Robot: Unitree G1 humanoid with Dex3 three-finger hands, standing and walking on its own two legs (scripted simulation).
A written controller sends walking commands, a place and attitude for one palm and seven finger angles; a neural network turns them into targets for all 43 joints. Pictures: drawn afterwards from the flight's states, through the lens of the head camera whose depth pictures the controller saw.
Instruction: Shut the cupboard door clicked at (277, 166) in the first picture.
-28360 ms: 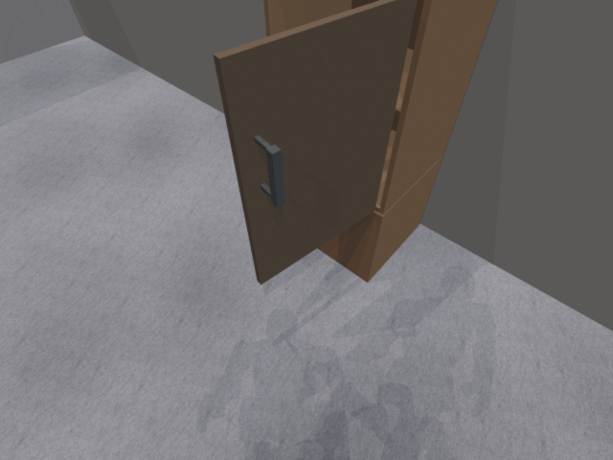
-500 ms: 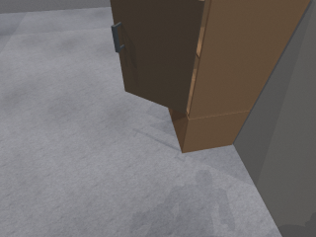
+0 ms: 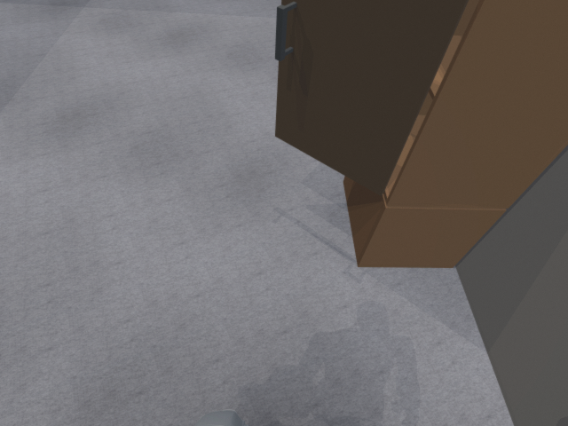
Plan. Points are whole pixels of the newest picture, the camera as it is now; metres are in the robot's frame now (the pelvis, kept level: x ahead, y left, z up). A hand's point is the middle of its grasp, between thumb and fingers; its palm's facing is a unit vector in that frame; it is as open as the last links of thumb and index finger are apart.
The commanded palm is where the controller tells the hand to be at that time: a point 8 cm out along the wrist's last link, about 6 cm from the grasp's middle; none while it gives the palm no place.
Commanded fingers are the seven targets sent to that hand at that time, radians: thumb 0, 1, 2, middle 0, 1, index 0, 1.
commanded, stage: walk to a spot facing it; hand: left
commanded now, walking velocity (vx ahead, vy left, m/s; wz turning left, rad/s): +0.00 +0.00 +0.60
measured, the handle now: (285, 31) +0.99 +0.03 +0.06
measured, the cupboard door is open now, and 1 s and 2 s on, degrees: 51 51 51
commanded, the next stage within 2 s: turn to face it in 1.86 s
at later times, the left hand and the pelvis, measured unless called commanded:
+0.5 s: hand out of the picture +0.01 +0.18 -0.13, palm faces +0.31 -0.90 -0.31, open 7.4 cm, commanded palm none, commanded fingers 0.00 0.90 0.90 -0.20 -0.30 -0.20 -0.30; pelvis -0.01 -0.05 +0.02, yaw +19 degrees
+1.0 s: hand out of the picture -0.03 +0.20 -0.13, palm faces +0.61 -0.75 -0.26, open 7.4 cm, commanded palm none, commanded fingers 0.00 0.90 0.90 -0.20 -0.30 -0.20 -0.30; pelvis +0.03 -0.02 +0.02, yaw +37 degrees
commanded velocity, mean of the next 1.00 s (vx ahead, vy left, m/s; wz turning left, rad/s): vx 0.12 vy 0.00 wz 0.60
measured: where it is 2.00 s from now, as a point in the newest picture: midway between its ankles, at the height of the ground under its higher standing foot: (191, 410)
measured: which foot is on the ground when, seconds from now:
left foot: down 0.00-0.36, up 0.38-0.70, down 0.72-1.00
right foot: up 0.00-0.34, down 0.36-0.72, up 0.74-1.00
